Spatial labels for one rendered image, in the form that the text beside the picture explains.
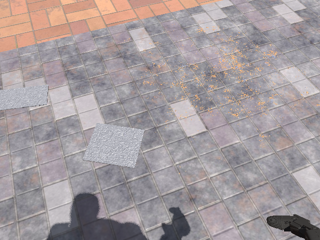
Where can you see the right robot hand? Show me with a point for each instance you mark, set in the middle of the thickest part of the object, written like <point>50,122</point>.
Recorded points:
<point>295,224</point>

